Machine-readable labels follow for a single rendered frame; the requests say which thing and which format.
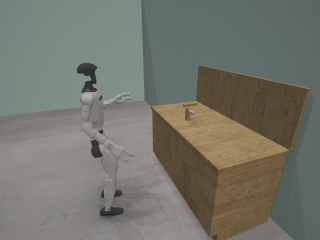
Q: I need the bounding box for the counter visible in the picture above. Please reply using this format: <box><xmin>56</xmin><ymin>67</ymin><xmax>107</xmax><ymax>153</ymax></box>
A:
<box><xmin>151</xmin><ymin>65</ymin><xmax>311</xmax><ymax>240</ymax></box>

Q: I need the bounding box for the tap lever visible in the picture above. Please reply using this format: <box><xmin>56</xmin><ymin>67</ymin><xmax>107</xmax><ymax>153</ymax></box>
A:
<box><xmin>188</xmin><ymin>109</ymin><xmax>195</xmax><ymax>116</ymax></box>

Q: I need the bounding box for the robot right upper arm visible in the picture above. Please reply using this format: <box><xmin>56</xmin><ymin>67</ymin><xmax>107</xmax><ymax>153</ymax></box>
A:
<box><xmin>80</xmin><ymin>93</ymin><xmax>94</xmax><ymax>131</ymax></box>

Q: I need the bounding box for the right robot hand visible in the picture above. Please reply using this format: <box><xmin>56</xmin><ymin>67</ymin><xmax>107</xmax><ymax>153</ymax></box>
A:
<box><xmin>110</xmin><ymin>144</ymin><xmax>134</xmax><ymax>163</ymax></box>

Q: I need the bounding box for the robot right forearm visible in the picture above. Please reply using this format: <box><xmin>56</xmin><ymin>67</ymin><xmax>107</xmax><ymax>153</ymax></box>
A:
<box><xmin>82</xmin><ymin>123</ymin><xmax>114</xmax><ymax>150</ymax></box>

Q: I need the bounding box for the left robot hand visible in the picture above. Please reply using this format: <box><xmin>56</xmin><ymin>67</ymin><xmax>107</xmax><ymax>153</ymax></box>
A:
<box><xmin>113</xmin><ymin>92</ymin><xmax>132</xmax><ymax>104</ymax></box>

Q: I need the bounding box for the robot right shin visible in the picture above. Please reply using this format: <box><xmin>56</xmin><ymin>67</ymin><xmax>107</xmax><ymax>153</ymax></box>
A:
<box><xmin>104</xmin><ymin>179</ymin><xmax>117</xmax><ymax>211</ymax></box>

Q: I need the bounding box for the robot right foot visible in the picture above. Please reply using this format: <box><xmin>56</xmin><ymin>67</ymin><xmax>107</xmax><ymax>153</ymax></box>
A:
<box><xmin>100</xmin><ymin>206</ymin><xmax>124</xmax><ymax>216</ymax></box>

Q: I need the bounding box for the robot left forearm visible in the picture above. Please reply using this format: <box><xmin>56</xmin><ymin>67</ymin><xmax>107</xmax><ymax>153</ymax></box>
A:
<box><xmin>103</xmin><ymin>99</ymin><xmax>115</xmax><ymax>109</ymax></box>

